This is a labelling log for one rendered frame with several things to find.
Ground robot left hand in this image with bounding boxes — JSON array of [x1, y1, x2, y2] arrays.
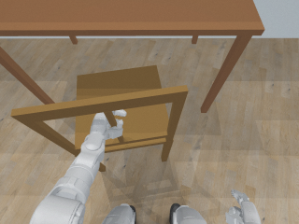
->
[[90, 109, 127, 140]]

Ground chair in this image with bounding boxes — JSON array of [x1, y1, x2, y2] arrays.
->
[[10, 65, 189, 172]]

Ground table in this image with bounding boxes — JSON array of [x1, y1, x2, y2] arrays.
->
[[0, 0, 265, 113]]

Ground robot left forearm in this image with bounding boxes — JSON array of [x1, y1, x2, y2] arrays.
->
[[29, 133, 106, 224]]

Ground robot left upper arm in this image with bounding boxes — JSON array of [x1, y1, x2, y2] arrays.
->
[[32, 194, 86, 224]]

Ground robot right foot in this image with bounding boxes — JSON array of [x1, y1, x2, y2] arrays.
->
[[169, 203, 180, 224]]

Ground robot right hand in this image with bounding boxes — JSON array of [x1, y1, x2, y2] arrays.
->
[[225, 189, 262, 224]]

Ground robot right thigh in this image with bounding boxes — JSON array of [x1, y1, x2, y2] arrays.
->
[[173, 207, 206, 224]]

